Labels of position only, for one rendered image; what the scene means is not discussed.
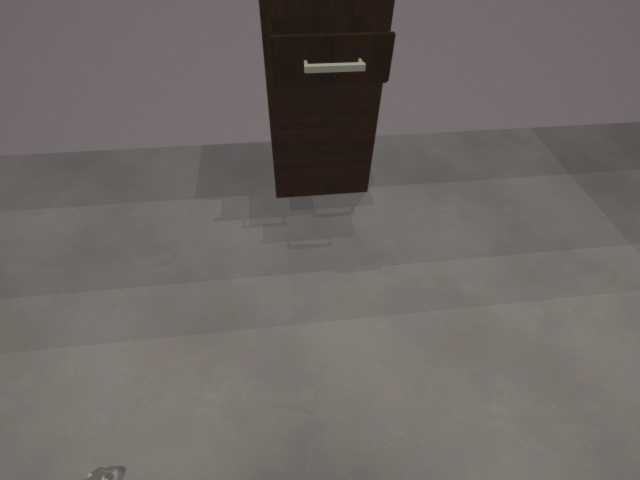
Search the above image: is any drawer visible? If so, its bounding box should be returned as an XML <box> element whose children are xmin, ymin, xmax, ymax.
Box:
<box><xmin>268</xmin><ymin>16</ymin><xmax>396</xmax><ymax>87</ymax></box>

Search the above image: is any handle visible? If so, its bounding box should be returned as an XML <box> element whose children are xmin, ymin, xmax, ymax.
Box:
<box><xmin>304</xmin><ymin>58</ymin><xmax>366</xmax><ymax>73</ymax></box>

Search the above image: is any cabinet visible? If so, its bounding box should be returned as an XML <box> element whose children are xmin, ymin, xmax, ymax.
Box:
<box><xmin>259</xmin><ymin>0</ymin><xmax>395</xmax><ymax>198</ymax></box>

